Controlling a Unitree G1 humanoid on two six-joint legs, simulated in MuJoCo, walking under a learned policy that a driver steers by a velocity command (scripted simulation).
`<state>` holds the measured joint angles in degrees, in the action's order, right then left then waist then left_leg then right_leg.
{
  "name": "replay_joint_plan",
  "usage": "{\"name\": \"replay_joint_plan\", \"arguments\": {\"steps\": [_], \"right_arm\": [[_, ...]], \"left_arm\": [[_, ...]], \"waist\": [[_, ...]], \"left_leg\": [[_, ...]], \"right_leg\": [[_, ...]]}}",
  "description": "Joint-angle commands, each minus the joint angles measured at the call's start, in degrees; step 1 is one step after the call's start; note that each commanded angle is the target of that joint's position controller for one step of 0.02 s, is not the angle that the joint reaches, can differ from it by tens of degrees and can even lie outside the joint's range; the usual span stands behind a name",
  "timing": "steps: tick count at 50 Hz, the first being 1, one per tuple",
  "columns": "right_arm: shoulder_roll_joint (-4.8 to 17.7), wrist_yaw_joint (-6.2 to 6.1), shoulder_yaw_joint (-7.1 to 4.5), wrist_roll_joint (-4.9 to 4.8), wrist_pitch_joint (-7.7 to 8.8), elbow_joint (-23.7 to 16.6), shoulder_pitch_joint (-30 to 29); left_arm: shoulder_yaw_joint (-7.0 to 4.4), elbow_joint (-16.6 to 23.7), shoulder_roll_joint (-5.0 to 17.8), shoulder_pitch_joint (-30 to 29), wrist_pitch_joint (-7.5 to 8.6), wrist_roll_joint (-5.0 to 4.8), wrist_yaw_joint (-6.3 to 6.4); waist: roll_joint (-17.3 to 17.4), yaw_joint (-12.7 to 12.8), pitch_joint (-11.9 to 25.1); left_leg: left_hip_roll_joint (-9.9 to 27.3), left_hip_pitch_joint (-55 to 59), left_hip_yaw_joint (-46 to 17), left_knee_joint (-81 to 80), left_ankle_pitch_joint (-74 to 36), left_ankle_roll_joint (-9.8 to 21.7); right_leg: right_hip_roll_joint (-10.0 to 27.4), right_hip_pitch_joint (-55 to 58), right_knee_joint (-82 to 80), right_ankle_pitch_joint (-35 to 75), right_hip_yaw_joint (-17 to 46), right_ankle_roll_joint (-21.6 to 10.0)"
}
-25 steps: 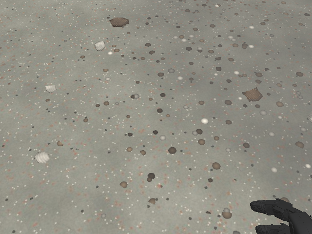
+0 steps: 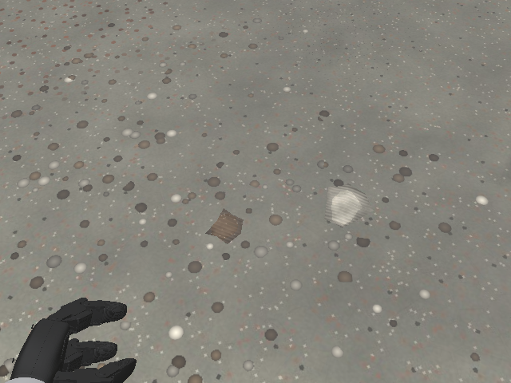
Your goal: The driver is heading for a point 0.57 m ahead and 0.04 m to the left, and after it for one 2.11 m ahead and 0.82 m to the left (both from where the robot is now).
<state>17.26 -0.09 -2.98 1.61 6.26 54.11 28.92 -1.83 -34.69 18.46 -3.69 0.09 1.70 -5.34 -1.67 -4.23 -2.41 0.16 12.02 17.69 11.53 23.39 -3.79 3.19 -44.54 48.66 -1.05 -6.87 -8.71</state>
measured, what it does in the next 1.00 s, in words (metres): walks ahead, turning left: right foot, then left foot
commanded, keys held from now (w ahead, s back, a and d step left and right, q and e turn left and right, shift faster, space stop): w+shift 0.30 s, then w+q+shift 0.06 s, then q+shift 0.64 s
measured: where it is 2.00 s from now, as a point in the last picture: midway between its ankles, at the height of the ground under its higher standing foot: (239, 246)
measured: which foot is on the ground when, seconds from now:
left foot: down 0.00-0.08, up 0.10-0.50, down 0.52-0.96, up 0.98-1.00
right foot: up 0.00-0.06, down 0.08-0.54, up 0.56-0.94, down 0.96-1.00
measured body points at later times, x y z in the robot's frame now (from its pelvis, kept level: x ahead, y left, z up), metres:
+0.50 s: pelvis +0.48 -0.03 +0.00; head +0.52 -0.04 +0.44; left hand +0.46 +0.26 -0.13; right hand +0.66 -0.28 -0.10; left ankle +0.71 +0.03 -0.69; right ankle +0.24 -0.04 -0.71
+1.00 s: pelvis +0.75 -0.07 +0.01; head +0.78 -0.07 +0.46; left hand +0.87 +0.24 -0.06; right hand +0.98 -0.32 -0.08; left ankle +0.70 +0.01 -0.70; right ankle +0.89 -0.15 -0.72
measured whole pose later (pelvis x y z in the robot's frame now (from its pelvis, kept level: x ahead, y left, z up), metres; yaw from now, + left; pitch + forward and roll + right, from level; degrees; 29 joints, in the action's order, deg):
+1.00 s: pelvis +0.75 -0.07 +0.01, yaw +20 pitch +2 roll -1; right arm 20.6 -2.5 -5.5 -1.2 -2.6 35.4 12.0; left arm -1.5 -37.2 16.2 4.2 3.0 1.3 1.5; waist 1.5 -2.8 -1.1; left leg -11.9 -21.3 -15.8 45.9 28.0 1.6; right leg -4.5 -25.0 27.5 -3.2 8.6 1.1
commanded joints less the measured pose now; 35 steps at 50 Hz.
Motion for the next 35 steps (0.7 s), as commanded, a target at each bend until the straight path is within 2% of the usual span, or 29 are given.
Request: {"name": "replay_joint_plan", "arguments": {"steps": [1,2,3,4,5,6,7,8,9,10,11,12,14,15,16,18,20,21,23,24,25,26,27,28,29,30,31,33,35], "right_arm": [[10.75,-1.25,-1.59,-0.01,-0.05,-5.59,-4.48],[12.62,-1.6,-1.98,0.21,-1.05,-6.1,-5.57],[13.16,-1.67,-2.03,0.46,-1.86,-7.16,-8.03],[12.42,-1.24,-2.03,0.79,-2.32,-7.44,-8.89],[4.43,-0.36,-0.41,1.25,-2.03,-9.55,-7.58],[4.72,-0.1,0.33,-1.16,-1.14,-15.22,-3.23],[7.59,-0.15,0.14,-0.91,-0.12,-15.48,-11.54],[6.97,-0.1,0.43,-1.2,0.13,-15.07,-11.86],[5.82,-0.05,0.8,-0.26,-0.24,-14.43,-12.61],[4.85,0.24,1.18,0.69,-1.23,-13.55,-10.95],[3.88,0.72,1.41,1.37,-2.48,-12.83,-10.07],[2.97,1.25,1.56,1.57,-3.31,-12.95,-10.43],[1.83,1.95,1.92,1.47,-3.94,-14.77,-16.67],[1.04,2.12,2.37,1.14,-3.84,-16.58,-20.36],[0.78,2.35,2.63,0.66,-3.58,-17.38,-23.24],[0.12,3.08,2.98,-0.45,-3.03,-17.86,-26.75],[-0.87,3.44,3.27,-0.85,-2.35,-17.73,-28.55],[-0.54,3.38,3.18,-0.71,-2.07,-17.12,-27.81],[1.33,3.18,2.46,0.15,-1.64,-15.0,-23.63],[3.25,3.05,1.69,0.45,-1.45,-12.64,-17.01],[8.83,3.26,-1.39,-4.78,-0.2,-14.32,-14.68],[10.57,2.93,-2.11,-5.02,-0.17,-10.75,-2.41],[12.48,2.3,-1.76,-3.29,-0.26,-8.33,2.09],[13.61,2.65,-1.68,1.17,0.88,-11.45,-1.09],[12.93,2.22,-2.94,0.89,-0.22,-14.85,-5.54],[11.11,1.73,-2.67,-0.67,-0.82,-17.0,-10.85],[9.17,1.56,-2.15,-2.37,-1.45,-17.76,-15.1],[8.96,1.16,-2.04,-1.92,-1.82,-19.1,-16.73],[8.78,0.88,-2.26,-2.12,-2.31,-19.24,-17.86]], "left_arm": [[-0.11,0.73,2.36,4.94,0.64,0.11,0.08],[-0.9,-1.43,3.99,12.59,0.88,0.28,0.66],[-2.22,-5.29,6.19,24.66,1.09,0.4,1.53],[-3.92,-9.08,8.49,33.14,1.04,0.38,2.92],[-5.31,-9.34,13.48,28.67,0.54,-0.36,4.22],[-5.67,-5.91,17.37,26.48,0.19,0.92,4.42],[-5.61,-5.98,13.83,27.72,-0.05,0.73,5.33],[-4.98,-7.41,11.19,25.11,0.61,0.36,5.83],[-4.24,-8.14,8.8,23.06,1.65,0.27,5.84],[-3.54,-7.95,7.23,21.47,2.78,0.28,6.07],[-2.64,-8.71,4.9,21.25,3.75,-0.24,6.13],[-2.21,-9.46,4.02,21.83,4.64,-0.74,6.02],[-2.27,-11.04,4.05,24.29,5.86,-1.46,5.41],[-2.38,-11.47,4.62,25.75,6.2,-1.55,5.04],[-2.42,-11.67,4.56,25.78,6.49,-1.67,4.68],[-2.25,-12.24,4.41,27.04,7.35,-2.16,4.26],[-1.84,-14.29,4.52,30.2,8.04,-2.11,4.53],[-1.78,-15.01,5.02,30.56,8.12,-1.79,4.89],[-1.75,-15.45,6.36,30.8,7.66,-1.02,6.21],[-1.92,-15.08,7.11,29.43,7.04,-0.32,7.0],[-2.55,-13.68,9.73,27.41,4.94,-0.45,7.78],[-2.88,-11.09,11.14,18.35,3.69,0.36,8.19],[-1.21,-8.14,4.06,19.01,3.91,3.05,7.71],[0.81,-7.33,-1.53,30.69,5.02,-0.26,6.51],[0.02,-6.87,5.86,27.39,6.23,-1.43,5.67],[-0.38,-4.06,6.99,22.41,6.7,-2.63,5.47],[-0.34,-3.48,6.41,19.2,6.63,-1.63,5.61],[-0.67,-1.99,6.11,19.17,5.06,-0.57,5.87],[-0.32,-1.27,4.37,19.36,4.18,-0.18,6.69]], "waist": [[6.54,8.58,-0.86],[7.77,12.9,3.37],[8.54,18.06,8.42],[5.46,20.88,11.54],[-10.84,13.21,9.71],[-11.56,9.19,23.38],[-0.29,12.39,17.93],[3.03,9.08,7.5],[6.47,6.2,3.61],[7.29,3.76,2.11],[7.13,2.11,0.61],[6.07,1.42,-0.25],[4.77,3.02,-3.71],[2.77,3.89,-5.1],[2.81,4.49,-6.12],[2.67,6.12,-5.59],[2.91,7.42,-5.74],[2.29,7.13,-4.85],[-0.83,5.44,0.09],[-2.42,2.3,3.95],[-4.05,-1.61,9.94],[-3.7,-9.57,12.77],[13.65,-5.69,14.58],[18.71,0.55,28.41],[6.62,-2.77,31.38],[1.73,-0.11,22.06],[-6.28,3.14,12.7],[-4.59,6.47,5.75],[-1.85,7.78,4.34]], "left_leg": [[13.57,-9.5,-0.75,7.48,-80.54,4.23],[15.08,-10.0,-1.64,17.34,-85.05,4.98],[15.92,-14.01,-3.22,30.83,-83.87,6.4],[12.6,-23.74,-3.1,49.44,-63.28,6.36],[2.39,-40.87,-4.13,71.98,1.72,5.19],[-0.33,-56.5,-16.77,83.93,5.08,4.07],[2.19,-61.23,-19.66,81.66,-1.96,4.26],[5.1,-60.73,-19.29,75.78,-5.16,4.61],[7.28,-56.48,-19.69,70.54,-5.78,4.56],[8.42,-51.35,-20.35,67.18,-5.84,4.31],[9.49,-47.67,-20.54,64.0,-5.35,3.63],[10.18,-47.03,-20.41,60.26,-4.59,3.01],[10.61,-50.28,-17.76,52.25,-9.37,2.63],[10.44,-51.11,-16.73,46.94,-13.44,2.74],[10.06,-50.73,-15.81,41.26,-18.67,3.39],[7.53,-45.2,-12.62,30.12,-29.74,5.58],[4.36,-41.62,-10.41,23.23,-38.06,8.0],[2.19,-40.88,-9.86,21.14,-38.96,8.97],[-3.6,-36.43,-8.0,19.92,-36.22,10.08],[-6.35,-30.13,-8.01,19.91,-34.14,10.41],[-5.89,-24.31,-11.81,21.24,-36.53,10.17],[-3.23,-15.63,-14.87,14.52,-42.8,11.19],[4.32,1.92,-23.85,22.01,-61.64,13.77],[20.01,22.14,-55.6,21.74,-65.79,28.68],[18.44,16.56,-56.27,15.69,-60.3,27.45],[16.0,6.94,-51.94,13.03,-48.3,26.44],[12.2,-6.78,-48.24,8.71,-42.7,24.62],[9.11,-22.18,-44.6,5.12,-45.9,24.27],[4.47,-31.83,-38.58,5.58,-50.11,22.48]], "right_leg": [[-6.92,18.64,-5.01,-2.88,-5.1,-2.76],[-8.51,27.39,-5.63,-5.71,-3.44,-3.95],[-9.21,40.18,-7.67,-7.51,-0.42,-5.66],[-8.27,54.16,-12.52,-9.8,4.33,-6.92],[2.85,61.0,-12.89,-6.75,20.26,-6.8],[14.62,74.99,-23.85,-12.75,48.46,-17.79],[13.75,69.09,-32.26,-20.38,48.96,-15.2],[12.73,57.86,-34.47,-19.86,42.87,-13.07],[10.27,48.45,-35.1,-16.62,38.01,-11.08],[8.37,41.05,-35.58,-12.58,33.89,-10.17],[6.15,35.08,-37.33,-10.8,30.23,-9.48],[4.85,32.67,-38.77,-10.72,27.63,-9.27],[1.77,31.37,-42.11,-5.59,21.72,-7.88],[1.27,30.92,-43.27,-0.41,19.84,-7.92],[0.0,31.25,-43.84,3.85,16.34,-6.53],[-1.15,32.22,-46.08,12.05,10.81,-3.4],[0.77,37.49,-46.52,27.98,7.33,-0.61],[1.38,41.79,-44.41,36.07,5.5,0.97],[2.21,49.16,-35.56,53.99,3.17,4.37],[2.47,50.12,-26.48,58.89,2.35,6.21],[3.69,51.54,-14.75,62.03,4.93,9.08],[1.11,47.2,3.35,55.86,2.27,11.89],[-8.6,26.93,28.23,-9.84,3.4,13.83],[-13.17,5.26,49.77,-36.96,15.68,16.79],[-9.86,6.92,47.39,-30.19,19.8,14.19],[-7.08,4.89,42.37,-27.58,19.5,12.5],[-5.49,5.72,37.31,-26.12,16.48,11.3],[-4.0,9.65,30.4,-25.3,15.75,11.85],[-3.36,14.32,17.89,-23.61,14.42,13.21]]}}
